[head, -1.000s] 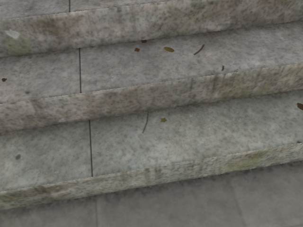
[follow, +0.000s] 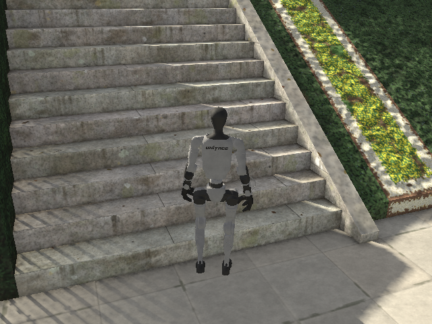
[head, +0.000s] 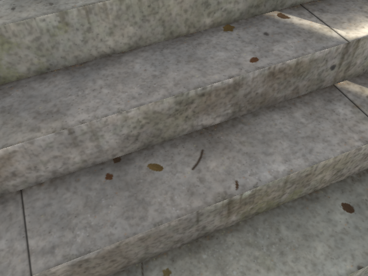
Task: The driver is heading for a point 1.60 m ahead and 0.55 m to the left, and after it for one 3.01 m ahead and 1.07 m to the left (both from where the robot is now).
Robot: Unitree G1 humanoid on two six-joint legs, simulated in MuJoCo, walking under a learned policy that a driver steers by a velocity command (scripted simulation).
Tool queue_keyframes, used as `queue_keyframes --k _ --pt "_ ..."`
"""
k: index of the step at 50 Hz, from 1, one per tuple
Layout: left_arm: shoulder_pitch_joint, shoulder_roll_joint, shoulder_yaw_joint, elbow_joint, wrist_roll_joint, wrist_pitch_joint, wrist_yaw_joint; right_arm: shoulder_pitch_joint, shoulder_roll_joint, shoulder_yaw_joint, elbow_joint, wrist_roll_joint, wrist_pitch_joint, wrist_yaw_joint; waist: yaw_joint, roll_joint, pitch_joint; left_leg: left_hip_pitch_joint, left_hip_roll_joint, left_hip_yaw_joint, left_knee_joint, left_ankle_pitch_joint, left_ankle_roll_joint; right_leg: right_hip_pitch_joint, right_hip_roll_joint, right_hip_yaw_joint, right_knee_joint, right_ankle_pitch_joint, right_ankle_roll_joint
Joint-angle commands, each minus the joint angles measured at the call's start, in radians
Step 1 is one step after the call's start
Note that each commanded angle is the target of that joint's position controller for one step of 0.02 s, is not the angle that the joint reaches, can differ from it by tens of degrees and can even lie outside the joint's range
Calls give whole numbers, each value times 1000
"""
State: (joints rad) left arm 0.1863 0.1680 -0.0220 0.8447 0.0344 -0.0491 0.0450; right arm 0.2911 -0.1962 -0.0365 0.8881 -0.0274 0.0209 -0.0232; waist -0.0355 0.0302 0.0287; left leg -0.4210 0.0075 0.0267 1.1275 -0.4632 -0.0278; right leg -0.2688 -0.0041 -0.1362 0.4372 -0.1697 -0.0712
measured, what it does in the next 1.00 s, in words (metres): steps on the spot, turning left: left foot, then right foot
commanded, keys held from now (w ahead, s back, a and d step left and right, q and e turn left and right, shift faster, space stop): q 0.74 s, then no key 0.26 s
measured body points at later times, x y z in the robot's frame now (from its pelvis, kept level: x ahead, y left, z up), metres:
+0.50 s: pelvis -0.05 +0.01 +0.00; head -0.03 +0.04 +0.45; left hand +0.02 +0.31 -0.12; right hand +0.17 -0.20 -0.09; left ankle -0.07 +0.08 -0.74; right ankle -0.01 -0.14 -0.65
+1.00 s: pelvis -0.08 -0.06 +0.00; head -0.04 -0.07 +0.45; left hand -0.08 +0.24 -0.09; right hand +0.19 -0.22 -0.11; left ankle -0.18 +0.08 -0.68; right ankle -0.02 -0.13 -0.74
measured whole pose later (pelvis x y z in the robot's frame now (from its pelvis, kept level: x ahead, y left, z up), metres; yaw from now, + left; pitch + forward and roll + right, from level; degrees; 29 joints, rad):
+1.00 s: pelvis -0.08 -0.06 +0.00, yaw +31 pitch +2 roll +1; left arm 0.19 0.20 0.03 0.68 0.02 -0.02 0.04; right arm 0.20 -0.29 -0.09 0.63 0.00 0.05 -0.04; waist 0.00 0.05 0.02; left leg -0.46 -0.02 -0.13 0.98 -0.40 -0.11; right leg -0.26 0.01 -0.04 0.45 -0.22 -0.05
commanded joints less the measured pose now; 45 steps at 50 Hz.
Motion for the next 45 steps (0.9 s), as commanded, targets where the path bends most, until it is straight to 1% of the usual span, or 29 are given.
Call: queue_keyframes --k 1,5,7,8,9,10,11,12,13,14,15,16,17,19,21,24,27,31,33,35,36,37,38,39,40,41,42,43,45 --pt "-19 143 42 -58 -3 -7 21 101 -41 -20 -32 -2 17 -8 -22 -148 -92 117 -11 33 -65 25 -14 -8 -238 45 -74 611 -126" --pt "37 171 64 -54 -7 26 32 34 -49 -22 -80 7 28 -11 32 -198 -124 140 -12 48 -275 -18 16 75 -301 104 -45 467 -147" --pt "42 181 75 -56 -11 45 34 40 -48 -23 -94 10 26 -8 36 -184 -119 168 -4 53 -391 -2 42 72 -324 126 -28 347 -139" --pt "30 186 81 -59 -18 57 34 58 -45 -23 -93 8 21 -5 22 -153 -106 206 -14 70 -499 56 60 47 -319 114 3 276 -118" --pt "29 185 86 -60 -24 67 30 66 -56 -26 -90 4 16 -2 14 -95 -72 233 -35 68 -627 124 80 6 -295 84 69 158 -74" --pt "93 175 92 -43 -19 75 23 72 -100 -38 -93 -5 4 -2 18 63 -59 304 20 -64 -770 180 105 -99 -235 22 230 -117 1" --pt "74 97 72 -108 -17 82 18 97 -225 -65 -125 -8 0 -7 10 359 -14 339 333 -499 -838 574 219 -389 -45 -79 493 -445 117" --pt "-30 116 71 -127 -6 90 28 103 -217 -64 -136 -20 -2 -15 -48 199 21 146 419 -522 -877 797 364 -299 -19 73 717 -433 141" --pt "-16 105 74 -117 -18 96 26 31 -195 -59 -137 -12 2 -20 9 97 49 59 343 -396 -839 745 387 -254 -34 118 816 -356 150" --pt "-65 189 115 -128 -61 95 39 -118 -234 -68 -203 2 -15 -20 36 139 26 97 278 -375 -797 684 359 -319 10 157 966 -398 180" --pt "-73 213 125 -122 -45 94 46 -165 -207 -59 -222 12 -24 -17 39 85 13 177 248 -346 -762 655 309 -420 -6 187 987 -346 184" --pt "-73 212 126 -131 -21 85 42 -164 -182 -50 -229 19 -30 -20 46 29 -4 208 233 -330 -743 692 290 -444 -4 195 966 -286 187" --pt "-57 181 121 -130 -19 76 40 -136 -164 -46 -227 23 -29 -23 47 16 -32 250 215 -328 -725 727 280 -449 8 186 954 -243 193" --pt "-58 130 101 -140 -25 65 36 -81 -164 -47 -231 16 -14 -37 28 40 -85 339 204 -327 -701 815 282 -470 19 175 907 -210 205" --pt "-78 121 92 -153 -35 62 33 -58 -168 -49 -249 12 -2 -44 17 57 -108 377 194 -334 -690 855 276 -453 23 165 779 -211 214" --pt "-112 112 82 -174 -41 61 25 -65 -200 -64 -285 19 15 -48 7 89 -124 356 183 -370 -690 807 260 -369 35 159 593 -222 218" --pt "-112 126 85 -185 -44 59 17 -99 -208 -72 -327 17 25 -41 10 122 -123 283 177 -427 -705 720 257 -267 56 160 483 -240 203" --pt "-111 146 93 -202 -50 44 5 -141 -202 -78 -362 23 24 -32 14 157 -127 270 161 -510 -710 665 243 -180 75 176 328 -256 168" --pt "-106 152 97 -209 -56 33 -6 -153 -199 -81 -371 33 22 -34 16 171 -136 282 150 -548 -707 644 232 -132 76 185 218 -241 146" --pt "-56 157 104 -198 -52 19 -15 -183 -202 -87 -383 55 23 -40 53 148 -132 236 106 -548 -686 558 198 -7 70 171 -3 -90 114" --pt "-16 174 115 -185 -44 16 -17 -176 -189 -86 -387 59 22 -40 64 107 -137 138 69 -523 -645 429 164 125 28 188 -82 -5 94" --pt "22 224 129 -180 -26 20 -15 -130 -134 -76 -384 45 25 -35 48 -102 -152 -53 -37 -386 -403 55 103 280 -170 367 -117 110 16" --pt "15 290 139 -201 26 19 -21 -129 -180 -93 -412 39 11 -35 42 -282 -120 -244 -196 -222 -104 -243 30 186 -417 643 -155 315 -189" --pt "-40 258 135 -231 35 5 -20 -121 -263 -117 -411 21 0 -25 20 -226 -116 -230 -108 -242 155 -204 -17 80 -473 666 -185 287 -276" --pt "-127 202 121 -249 15 2 -16 -101 -284 -125 -376 34 3 -20 -17 -158 -75 -225 -81 -254 209 -95 -25 42 -371 531 -167 184 -215" --pt "-170 172 111 -260 -4 5 -15 -72 -255 -118 -339 31 12 -24 -31 -119 -61 -213 -87 -237 241 -24 -39 29 -277 429 -140 128 -150" --pt "-174 155 101 -266 -20 7 -10 -65 -229 -109 -325 23 18 -27 -21 -99 -60 -216 -99 -228 275 37 -56 34 -232 376 -122 139 -128" --pt "-149 155 92 -261 -22 10 -3 -74 -199 -97 -330 20 18 -26 -8 -97 -57 -202 -108 -216 274 80 -67 21 -203 327 -123 161 -129" --pt "-86 145 83 -248 -10 14 2 -131 -152 -76 -347 28 12 -26 24 -123 -66 -196 -97 -181 137 119 -85 69 -171 274 -126 155 -138"
Keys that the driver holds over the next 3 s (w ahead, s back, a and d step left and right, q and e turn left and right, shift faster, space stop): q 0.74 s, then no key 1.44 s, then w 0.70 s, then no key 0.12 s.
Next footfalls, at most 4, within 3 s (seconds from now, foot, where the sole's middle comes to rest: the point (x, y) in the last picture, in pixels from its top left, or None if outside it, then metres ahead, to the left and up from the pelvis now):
0.20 left None -0.03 0.09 -0.78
0.74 right None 0.01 -0.11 -0.78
1.12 left None -0.15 0.08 -0.78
2.90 left None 0.05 0.20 -0.78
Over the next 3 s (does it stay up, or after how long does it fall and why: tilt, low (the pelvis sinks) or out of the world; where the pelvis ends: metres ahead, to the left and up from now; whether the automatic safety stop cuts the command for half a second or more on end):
stays up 0.03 0.08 -0.01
